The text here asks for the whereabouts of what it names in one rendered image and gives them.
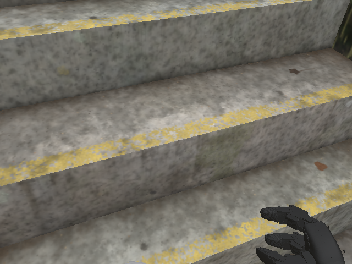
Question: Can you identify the right robot hand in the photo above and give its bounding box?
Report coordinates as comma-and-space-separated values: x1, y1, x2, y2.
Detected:
256, 205, 345, 264

